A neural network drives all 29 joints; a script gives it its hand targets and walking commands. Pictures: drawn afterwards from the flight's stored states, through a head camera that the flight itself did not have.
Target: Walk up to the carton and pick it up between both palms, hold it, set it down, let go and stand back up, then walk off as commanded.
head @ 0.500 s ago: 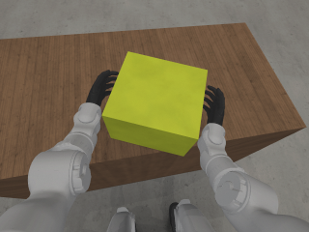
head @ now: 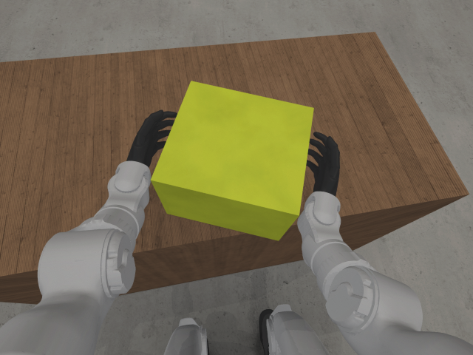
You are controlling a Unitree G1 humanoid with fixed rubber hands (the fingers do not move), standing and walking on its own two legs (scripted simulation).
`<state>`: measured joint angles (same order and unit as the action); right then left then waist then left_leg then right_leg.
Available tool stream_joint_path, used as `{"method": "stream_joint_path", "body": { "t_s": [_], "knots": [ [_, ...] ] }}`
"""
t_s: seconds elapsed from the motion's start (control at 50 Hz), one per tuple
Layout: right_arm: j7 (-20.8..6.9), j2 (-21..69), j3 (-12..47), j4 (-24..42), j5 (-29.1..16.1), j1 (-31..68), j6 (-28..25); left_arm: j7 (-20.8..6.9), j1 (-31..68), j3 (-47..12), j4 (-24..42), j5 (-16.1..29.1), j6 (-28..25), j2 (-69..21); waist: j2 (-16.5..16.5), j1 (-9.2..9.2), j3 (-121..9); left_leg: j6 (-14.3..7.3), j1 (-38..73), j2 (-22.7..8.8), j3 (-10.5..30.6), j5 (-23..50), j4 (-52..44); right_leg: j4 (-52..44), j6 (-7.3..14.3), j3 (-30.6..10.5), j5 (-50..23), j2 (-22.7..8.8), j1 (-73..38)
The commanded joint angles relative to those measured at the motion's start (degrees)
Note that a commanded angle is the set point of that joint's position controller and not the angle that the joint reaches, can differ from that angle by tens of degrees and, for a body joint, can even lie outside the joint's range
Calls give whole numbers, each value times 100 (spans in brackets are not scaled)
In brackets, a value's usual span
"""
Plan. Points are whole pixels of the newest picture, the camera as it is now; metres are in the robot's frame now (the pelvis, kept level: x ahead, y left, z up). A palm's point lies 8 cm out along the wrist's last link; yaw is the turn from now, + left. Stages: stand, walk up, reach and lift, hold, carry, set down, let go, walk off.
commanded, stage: reach and lift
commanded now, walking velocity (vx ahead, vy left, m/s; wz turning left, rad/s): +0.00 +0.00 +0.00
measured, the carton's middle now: (236, 163) +0.44 -0.02 -0.04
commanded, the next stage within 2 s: none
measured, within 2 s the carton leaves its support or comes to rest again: leaves its support in 1.26 s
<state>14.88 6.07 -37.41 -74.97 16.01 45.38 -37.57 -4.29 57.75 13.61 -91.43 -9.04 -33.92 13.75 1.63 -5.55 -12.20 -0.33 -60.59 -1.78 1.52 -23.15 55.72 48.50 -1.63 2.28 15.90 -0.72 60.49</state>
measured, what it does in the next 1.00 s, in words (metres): stands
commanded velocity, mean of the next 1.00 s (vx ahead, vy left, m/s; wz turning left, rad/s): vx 0.00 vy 0.00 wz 0.00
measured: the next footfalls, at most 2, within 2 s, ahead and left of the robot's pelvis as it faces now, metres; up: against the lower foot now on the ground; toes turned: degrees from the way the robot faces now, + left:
none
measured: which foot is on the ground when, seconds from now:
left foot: down 0.00-1.00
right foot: down 0.00-1.00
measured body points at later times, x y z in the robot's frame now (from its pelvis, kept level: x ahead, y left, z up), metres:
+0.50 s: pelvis +0.00 +0.00 +0.00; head +0.14 +0.02 +0.43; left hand +0.47 +0.14 +0.00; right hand +0.39 -0.17 -0.01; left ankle +0.01 +0.11 -0.67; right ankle +0.05 -0.14 -0.67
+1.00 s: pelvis +0.00 -0.01 +0.01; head +0.14 +0.01 +0.44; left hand +0.46 +0.13 +0.00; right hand +0.39 -0.18 -0.01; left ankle +0.01 +0.11 -0.67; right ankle +0.05 -0.15 -0.67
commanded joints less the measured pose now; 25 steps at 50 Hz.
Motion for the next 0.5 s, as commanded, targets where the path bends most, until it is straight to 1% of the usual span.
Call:
{"method": "stream_joint_path", "body": {
  "t_s": [0.0, 0.02, 0.04, 0.06, 0.1, 0.18, 0.22, 0.24, 0.26, 0.28, 0.32, 0.34, 0.38, 0.4, 0.48],
  "knots": [
    [-1030, 3190, 1597, -852, 1196, 2424, -26, -563, 2338, -364, -148, -705, -70, -3428, 882, -84, -2806, 483, 2891, 112, -20, 2165, -631, -785, 403, 428, -1033, 328, -1714],
    [-1015, 3219, 1622, -842, 1173, 2425, -36, -567, 2309, -368, -143, -694, -63, -3477, 831, -106, -2804, 466, 2869, 122, -9, 2163, -625, -783, 406, 422, -1074, 335, -1739],
    [-1020, 3225, 1622, -840, 1176, 2449, -35, -562, 2387, -371, -146, -686, -72, -3476, 878, -82, -2819, 478, 2841, 118, -18, 2178, -621, -778, 418, 415, -1049, 331, -1723],
    [-1007, 3211, 1649, -867, 1151, 2419, -51, -554, 2332, -402, -140, -694, -67, -3498, 886, -89, -2852, 490, 2931, 94, 29, 2252, -617, -768, 415, 448, -1069, 354, -1638],
    [-1006, 3203, 1641, -906, 1151, 2427, -52, -548, 2396, -425, -117, -682, -75, -3477, 913, -105, -2860, 473, 2947, 105, 24, 2159, -634, -788, 411, 453, -1014, 352, -1625],
    [-1002, 3221, 1693, -935, 1105, 2425, -76, -537, 2327, -436, -190, -677, -75, -3565, 879, -46, -2835, 465, 2906, 119, 34, 2195, -629, -790, 414, 452, -1044, 360, -1616],
    [-1007, 3204, 1699, -964, 1098, 2421, -64, -519, 2398, -456, -167, -683, -70, -3550, 918, -50, -2814, 474, 2945, 98, 47, 2183, -662, -801, 408, 470, -1022, 370, -1619],
    [-996, 3190, 1671, -1012, 1098, 2421, -78, -529, 2391, -473, -200, -689, -60, -3581, 926, -84, -2724, 483, 2933, 104, 59, 2167, -652, -809, 425, 459, -1009, 368, -1579],
    [-990, 3233, 1752, -955, 1057, 2440, -90, -523, 2430, -474, -166, -694, -69, -3576, 937, -28, -2811, 468, 2931, 111, 47, 2168, -639, -811, 433, 453, -989, 373, -1604],
    [-983, 3232, 1741, -1010, 1060, 2421, -96, -528, 2382, -475, -238, -686, -77, -3564, 898, -51, -2795, 463, 2953, 107, 43, 2200, -634, -828, 425, 454, -1030, 370, -1599],
    [-979, 3286, 1870, -901, 1020, 2484, -189, -493, 2443, -618, -56, -631, -144, -3668, 953, -31, -3084, 492, 3023, 102, 37, 2422, -603, -821, 438, 452, -1152, 392, -1682],
    [-984, 3309, 1920, -891, 1005, 2524, -224, -461, 2510, -632, -68, -657, -177, -3692, 978, 18, -3154, 509, 3047, 107, 27, 2542, -586, -831, 451, 455, -1213, 396, -1694],
    [-980, 3285, 1953, -985, 988, 2522, -308, -410, 2492, -790, 64, -638, -244, -3782, 1065, -16, -3297, 557, 3242, 84, 37, 2905, -564, -849, 470, 473, -1398, 430, -1675],
    [-991, 3303, 2015, -994, 966, 2504, -335, -383, 2456, -821, 90, -655, -269, -3826, 1089, 26, -3371, 567, 3312, 79, 40, 3011, -544, -858, 480, 468, -1399, 437, -1681],
    [-988, 3297, 2105, -1047, 903, 2544, -460, -304, 2543, -1045, 258, -589, -376, -3958, 1169, 42, -3568, 617, 3617, 43, 52, 3418, -529, -928, 524, 500, -1521, 487, -1626]
  ]
}}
